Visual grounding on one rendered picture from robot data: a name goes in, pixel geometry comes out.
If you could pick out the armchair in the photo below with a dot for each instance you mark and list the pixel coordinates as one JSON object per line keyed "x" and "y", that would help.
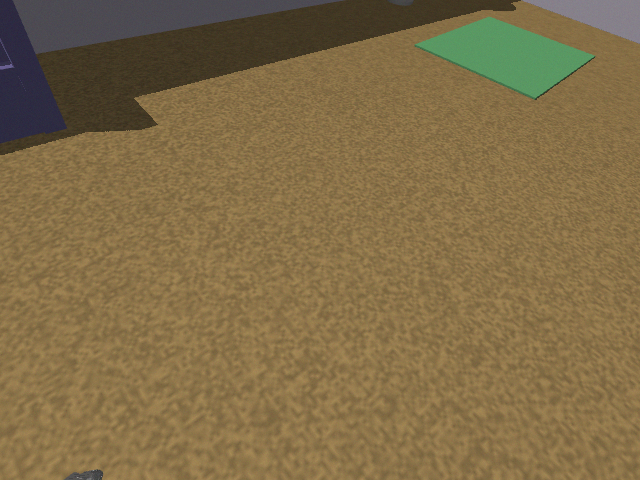
{"x": 27, "y": 105}

